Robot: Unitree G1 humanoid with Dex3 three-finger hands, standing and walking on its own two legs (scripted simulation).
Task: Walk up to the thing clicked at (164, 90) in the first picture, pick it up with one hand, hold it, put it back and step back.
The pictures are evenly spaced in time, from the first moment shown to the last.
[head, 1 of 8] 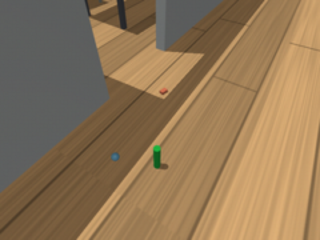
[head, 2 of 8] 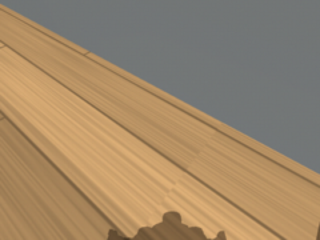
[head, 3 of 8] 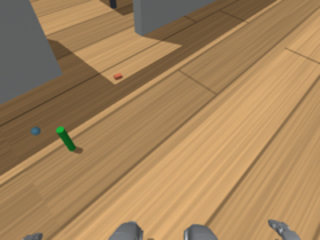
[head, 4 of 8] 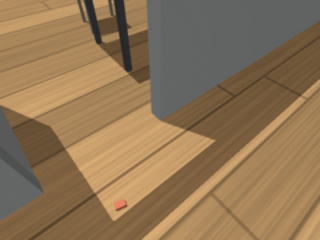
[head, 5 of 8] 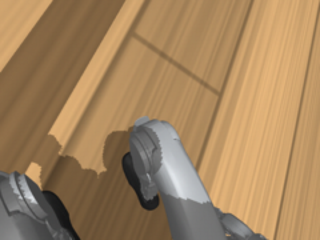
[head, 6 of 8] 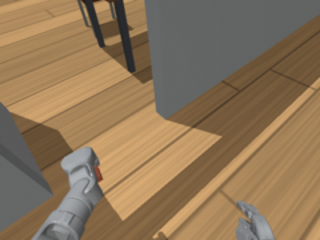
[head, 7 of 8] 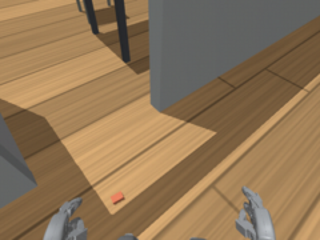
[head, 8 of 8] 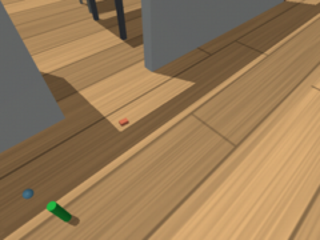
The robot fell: no
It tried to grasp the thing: yes
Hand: left
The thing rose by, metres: 0.68
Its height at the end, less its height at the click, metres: +0.00
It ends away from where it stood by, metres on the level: 0.01
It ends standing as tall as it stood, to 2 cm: yes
